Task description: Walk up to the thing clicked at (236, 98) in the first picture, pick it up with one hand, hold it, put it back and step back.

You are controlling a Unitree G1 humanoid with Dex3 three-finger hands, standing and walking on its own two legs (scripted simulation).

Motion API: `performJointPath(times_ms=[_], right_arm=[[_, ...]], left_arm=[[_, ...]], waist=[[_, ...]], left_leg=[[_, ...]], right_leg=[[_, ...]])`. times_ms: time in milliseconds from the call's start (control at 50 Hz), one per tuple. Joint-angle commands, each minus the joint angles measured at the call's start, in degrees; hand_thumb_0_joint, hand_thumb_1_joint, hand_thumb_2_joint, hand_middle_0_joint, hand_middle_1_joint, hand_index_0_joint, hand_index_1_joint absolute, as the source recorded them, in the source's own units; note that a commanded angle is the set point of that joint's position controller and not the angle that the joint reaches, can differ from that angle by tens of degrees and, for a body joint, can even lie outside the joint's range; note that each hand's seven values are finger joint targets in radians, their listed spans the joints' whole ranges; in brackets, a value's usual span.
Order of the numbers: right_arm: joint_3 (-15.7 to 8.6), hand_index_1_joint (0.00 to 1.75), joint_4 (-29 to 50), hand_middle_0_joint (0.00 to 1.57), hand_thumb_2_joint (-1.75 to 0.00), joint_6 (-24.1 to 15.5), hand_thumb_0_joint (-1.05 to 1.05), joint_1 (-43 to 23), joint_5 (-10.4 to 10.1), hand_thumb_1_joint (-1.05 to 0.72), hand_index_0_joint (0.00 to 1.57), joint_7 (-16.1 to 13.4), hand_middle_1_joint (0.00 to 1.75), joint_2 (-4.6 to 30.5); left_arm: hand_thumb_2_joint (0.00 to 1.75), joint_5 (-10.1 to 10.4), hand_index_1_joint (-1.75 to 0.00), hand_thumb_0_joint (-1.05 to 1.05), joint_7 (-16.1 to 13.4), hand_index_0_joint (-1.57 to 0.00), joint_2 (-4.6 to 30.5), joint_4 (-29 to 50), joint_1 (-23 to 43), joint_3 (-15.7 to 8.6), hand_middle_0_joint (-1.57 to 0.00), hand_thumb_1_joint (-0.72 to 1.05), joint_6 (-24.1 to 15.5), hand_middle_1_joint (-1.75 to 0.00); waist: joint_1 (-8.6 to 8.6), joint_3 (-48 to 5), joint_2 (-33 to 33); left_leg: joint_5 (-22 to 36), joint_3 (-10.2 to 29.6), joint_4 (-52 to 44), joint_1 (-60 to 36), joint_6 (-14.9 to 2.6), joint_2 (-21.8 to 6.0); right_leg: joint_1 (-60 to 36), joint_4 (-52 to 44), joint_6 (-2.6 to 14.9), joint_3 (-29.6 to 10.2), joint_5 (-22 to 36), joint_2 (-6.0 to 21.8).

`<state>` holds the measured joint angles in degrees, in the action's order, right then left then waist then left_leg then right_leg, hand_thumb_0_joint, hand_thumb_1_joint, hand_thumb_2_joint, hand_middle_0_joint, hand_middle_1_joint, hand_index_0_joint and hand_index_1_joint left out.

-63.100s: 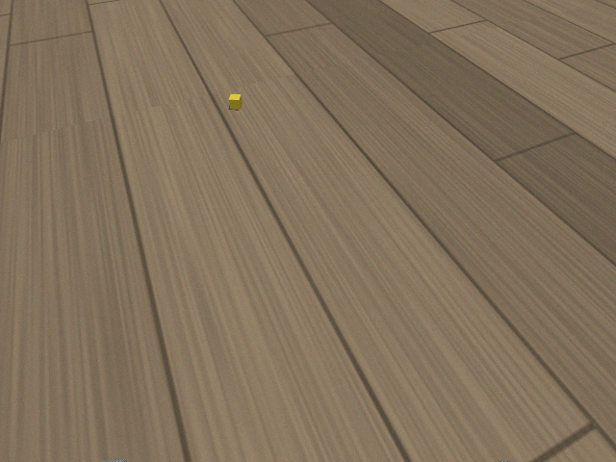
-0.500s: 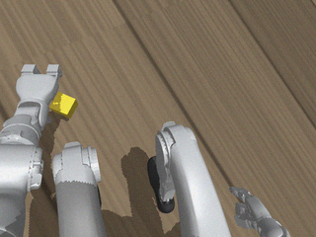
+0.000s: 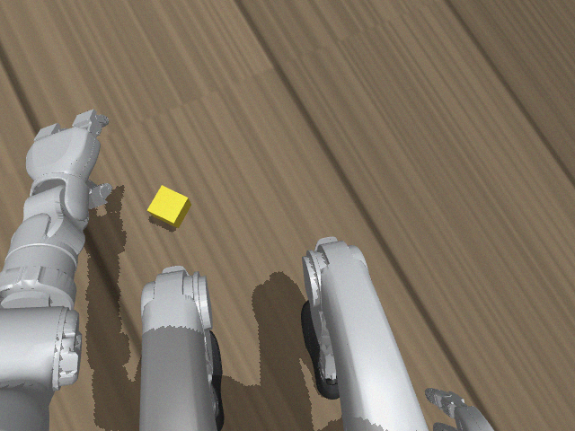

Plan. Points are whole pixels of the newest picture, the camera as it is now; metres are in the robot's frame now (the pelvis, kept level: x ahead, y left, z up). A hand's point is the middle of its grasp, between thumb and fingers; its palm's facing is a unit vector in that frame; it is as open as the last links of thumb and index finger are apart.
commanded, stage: home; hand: left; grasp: from above
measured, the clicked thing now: (170, 207) +0.47 +0.16 -0.36
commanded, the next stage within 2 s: none
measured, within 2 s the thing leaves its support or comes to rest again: neither
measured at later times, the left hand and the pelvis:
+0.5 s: hand (37, 305) +0.28 +0.19 +0.08, palm faces -0.08 -0.88 -0.46, open 7.4 cm; pelvis +0.01 -0.01 +0.19, yaw +4 degrees
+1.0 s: hand out of the picture +0.23 +0.19 +0.27, palm faces +0.15 -0.96 -0.22, open 7.4 cm; pelvis +0.07 +0.00 +0.32, yaw +5 degrees
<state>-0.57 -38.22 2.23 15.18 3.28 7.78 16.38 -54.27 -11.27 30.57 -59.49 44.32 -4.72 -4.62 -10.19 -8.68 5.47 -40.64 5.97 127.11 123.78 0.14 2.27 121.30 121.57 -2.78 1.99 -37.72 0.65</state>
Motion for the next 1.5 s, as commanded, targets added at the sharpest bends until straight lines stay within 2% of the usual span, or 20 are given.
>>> performJointPath(times_ms=[0,60,80,140,260,280,340,360,400,420,460,540,700,840,980,1120,1260,1400,1420,1480], right_arm=[[-5.6,0.3,6.0,0.2,-0.9,-0.2,0.0,6.1,-1.9,-0.9,0.2,-2.3,0.3,11.5],[-6.1,0.3,6.2,0.2,-0.9,-0.9,0.0,4.1,-2.4,-0.9,0.2,-3.9,0.3,10.5],[-6.3,0.3,6.4,0.2,-0.9,-1.1,0.0,3.3,-2.7,-0.9,0.2,-4.4,0.3,10.9],[-5.9,0.3,7.5,0.2,-0.9,-2.1,0.0,0.0,-3.1,-0.9,0.2,-5.7,0.3,10.3],[-4.0,0.3,8.1,0.2,-0.9,-5.0,0.0,-4.4,-4.6,-0.9,0.2,-8.3,0.3,8.1],[-3.8,0.3,8.3,0.2,-0.9,-5.3,0.0,-5.1,-4.8,-0.9,0.2,-8.7,0.3,8.0],[-3.1,0.3,9.6,0.2,-0.9,-6.4,0.0,-7.1,-5.2,-0.9,0.2,-9.7,0.3,7.0],[-2.7,0.3,10.0,0.2,-0.9,-6.6,0.0,-7.6,-5.4,-0.9,0.2,-10.0,0.3,6.8],[-2.4,0.3,11.0,0.2,-0.9,-7.2,0.0,-8.2,-5.4,-0.9,0.2,-10.6,0.3,6.0],[-2.2,0.3,11.9,0.2,-0.9,-7.4,0.0,-8.4,-5.6,-0.9,0.2,-11.0,0.3,5.8],[-1.9,0.3,12.6,0.2,-0.9,-8.0,0.0,-8.5,-5.6,-0.9,0.2,-11.7,0.3,5.0],[-1.0,0.3,13.2,0.2,-0.9,-9.1,0.0,-7.0,-5.6,-0.9,0.2,-13.3,0.3,4.0],[0.7,0.3,14.6,0.2,-0.9,-11.6,0.0,-3.2,-5.7,-0.9,0.2,-16.6,0.3,2.6],[0.4,0.3,16.7,0.2,-0.9,-13.9,0.0,-1.1,-5.1,-0.9,0.2,-18.4,0.3,2.1],[-0.1,0.3,17.5,0.2,-0.9,-16.0,0.0,-1.3,-4.4,-0.9,0.2,-18.9,0.3,2.3],[-0.3,0.3,17.4,0.2,-0.9,-18.1,0.0,-2.2,-4.0,-0.9,0.2,-18.8,0.3,3.0],[-0.6,0.3,16.6,0.2,-0.9,-19.1,0.0,-2.2,-3.5,-0.9,0.2,-18.6,0.3,3.2],[-0.4,0.3,16.4,0.2,-0.9,-19.0,0.0,-2.6,-3.5,-0.9,0.2,-18.5,0.3,3.2],[-0.3,0.3,16.3,0.2,-0.9,-19.0,0.0,-2.6,-3.5,-0.9,0.2,-18.5,0.3,3.2],[-0.3,0.3,16.3,0.2,-0.9,-19.1,0.0,-2.7,-3.6,-0.9,0.2,-18.7,0.3,3.1]], left_arm=[[0.92,9.7,-0.32,0.0,0.6,-0.2,9.0,22.8,5.5,-0.7,-0.21,0.88,2.8,-0.31],[0.9,16.2,-0.3,0.0,2.9,-0.2,5.1,29.3,0.4,1.9,-0.2,0.9,4.3,-0.3],[0.9,18.0,-0.3,0.0,3.4,-0.2,5.5,30.4,-1.6,1.1,-0.2,0.9,5.1,-0.3],[0.9,23.5,-0.3,0.0,4.8,-0.2,1.2,34.8,-5.8,4.8,-0.2,0.9,6.4,-0.3],[0.9,31.5,-0.3,0.0,4.0,-0.2,-2.5,39.6,-18.2,4.8,-0.2,0.9,9.8,-0.3],[0.9,32.7,-0.3,0.0,3.6,-0.2,-1.8,41.3,-18.4,3.6,-0.2,0.9,10.5,-0.3],[0.9,36.8,-0.3,0.0,3.4,-0.2,-3.3,45.2,-23.2,3.3,-0.2,0.9,12.4,-0.3],[0.9,38.5,-0.3,0.0,3.3,-0.2,-3.0,45.3,-25.4,2.0,-0.2,0.9,13.1,-0.3],[0.9,41.5,-0.3,0.0,3.6,-0.2,-5.1,47.6,-30.0,2.8,-0.2,0.9,14.2,-0.3],[0.9,43.1,-0.3,0.0,3.4,-0.2,-4.3,49.3,-31.3,1.4,-0.2,0.9,14.8,-0.3],[0.9,46.0,-0.3,0.0,3.4,-0.2,-5.5,52.6,-35.4,1.7,-0.2,0.9,16.2,-0.3],[0.9,49.8,-0.3,0.0,3.6,-0.2,-8.0,57.4,-42.7,1.9,-0.2,0.9,18.8,-0.3],[0.9,56.6,-0.3,0.0,4.7,-0.2,-11.6,64.9,-56.1,-0.6,-0.2,0.9,24.0,-0.3],[0.9,58.2,-0.3,0.0,6.4,-0.2,-12.5,74.8,-67.2,-0.9,-0.2,0.9,27.0,-0.3],[0.9,57.6,-0.3,0.0,8.4,-0.2,-13.3,77.1,-72.8,0.4,-0.2,0.9,28.5,-0.3],[0.9,57.0,-0.3,0.0,9.9,-0.2,-12.3,77.1,-69.7,0.2,-0.2,0.9,28.3,-0.3],[0.9,56.6,-0.3,0.0,9.9,-0.2,-11.8,78.5,-70.3,-0.4,-0.2,0.89,27.4,-0.3],[0.88,56.4,-0.29,0.0,9.7,-0.2,-12.0,77.9,-71.3,0.1,-0.2,0.86,27.5,-0.29],[0.84,56.5,-0.28,0.0,9.7,-0.19,-12.2,77.5,-71.4,0.1,-0.19,0.79,27.6,-0.28],[0.87,56.8,-0.29,0.0,9.6,-0.19,-12.0,77.6,-71.2,-0.3,-0.19,0.85,27.8,-0.29]], waist=[[2.36,-44.2,5.3],[1.78,-38.4,2.7],[2.23,-37.4,1.6],[2.1,-32.6,2.2],[3.87,-27.5,2.2],[4.28,-27.3,2.3],[3.97,-26.4,1.8],[4.52,-25.9,0.9],[4.15,-23.8,0.3],[4.81,-24.4,-0.4],[4.83,-23.9,-0.6],[4.63,-20.9,-0.6],[6.07,-14.5,-1.9],[7.55,-10.5,-0.4],[7.32,-4.5,-3.5],[6.95,-1.3,-3.3],[7.36,-5.9,-1.2],[7.9,-6.0,-1.4],[8.01,-4.9,-1.4],[8.22,-4.9,-2.3]], left_leg=[[12.4,-2.5,-24.2,-35.4,-1.55,0.2],[7.6,-3.1,-27.6,-35.4,-1.93,-0.3],[7.0,-2.6,-28.7,-36.8,-1.8,-0.3],[3.5,-1.5,-33.4,-40.6,-1.3,-0.8],[2.7,-1.0,-42.5,-48.7,-0.9,-1.5],[2.4,-0.7,-44.1,-50.3,-0.94,-1.4],[3.7,-1.2,-47.4,-53.8,-1.08,-1.3],[3.3,-0.9,-48.8,-54.7,-1.18,-1.3],[3.4,-1.3,-51.1,-56.5,-1.33,-1.3],[2.9,-1.3,-52.6,-58.3,-1.44,-1.3],[4.4,-2.4,-54.7,-61.1,-1.52,-1.2],[8.9,-1.9,-59.8,-67.3,-1.3,-1.5],[16.0,-1.6,-69.3,-77.6,-0.91,-1.9],[24.9,-3.1,-75.8,-85.8,-0.29,-1.7],[24.6,-2.9,-79.1,-87.8,-0.87,-1.8],[20.5,-3.1,-80.4,-88.1,-1.0,-1.8],[27.2,-2.9,-79.5,-90.6,-0.31,-2.0],[27.2,-2.5,-79.9,-90.4,-0.21,-2.2],[26.7,-2.4,-80.2,-89.9,-0.16,-2.3],[25.5,-2.7,-80.0,-89.8,-0.41,-2.2]], right_leg=[[-30.0,-19.1,4.84,3.5,13.3,-1.2],[-33.4,-24.6,4.72,2.7,9.5,-1.3],[-33.7,-26.0,4.86,2.5,8.6,-1.1],[-33.7,-29.2,4.93,2.4,5.4,-1.0],[-40.4,-35.9,4.58,1.6,5.7,-1.0],[-41.8,-37.3,4.55,1.4,5.5,-0.9],[-46.9,-41.3,4.38,0.7,6.1,-0.8],[-48.5,-42.6,4.26,0.5,5.7,-0.8],[-51.3,-45.8,4.19,0.0,5.3,-0.9],[-54.0,-47.7,4.11,-0.3,4.8,-1.0],[-58.6,-51.4,4.06,-0.8,5.8,-1.1],[-64.2,-56.1,3.78,-0.5,9.7,-1.2],[-76.7,-66.4,3.45,-0.2,15.8,-1.5],[-84.9,-73.0,3.44,1.0,22.3,-2.2],[-86.2,-76.6,3.1,2.0,21.7,-2.7],[-85.3,-77.6,2.77,2.1,17.9,-2.2],[-87.5,-75.6,3.12,2.1,23.2,-2.4],[-87.9,-75.4,3.24,2.3,22.9,-2.5],[-87.5,-75.5,3.19,2.4,22.4,-2.6],[-87.7,-76.0,3.06,2.2,21.9,-2.5]])
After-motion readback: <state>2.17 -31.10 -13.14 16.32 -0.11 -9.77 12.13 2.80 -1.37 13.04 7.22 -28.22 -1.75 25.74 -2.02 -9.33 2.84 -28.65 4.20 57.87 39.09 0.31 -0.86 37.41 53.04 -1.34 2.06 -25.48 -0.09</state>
